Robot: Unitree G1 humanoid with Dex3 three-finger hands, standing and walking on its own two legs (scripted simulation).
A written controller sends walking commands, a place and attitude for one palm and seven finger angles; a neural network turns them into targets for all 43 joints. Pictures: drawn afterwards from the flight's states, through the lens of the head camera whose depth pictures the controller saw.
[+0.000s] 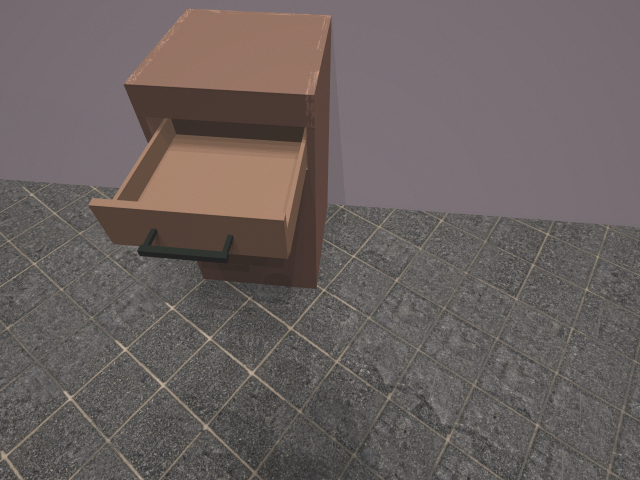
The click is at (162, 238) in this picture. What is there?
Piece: drawer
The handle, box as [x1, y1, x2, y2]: [137, 228, 232, 262]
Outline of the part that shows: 137,250 140,255 227,262 227,253 232,240 232,235 227,235 223,249 221,251 151,246 150,244 156,233 156,230 151,228 144,243 140,245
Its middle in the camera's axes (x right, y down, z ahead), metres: -0.27 +0.02 +0.77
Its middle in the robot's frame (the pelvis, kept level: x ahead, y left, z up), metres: +0.54 +0.30 -0.13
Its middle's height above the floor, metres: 0.65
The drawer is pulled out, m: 0.30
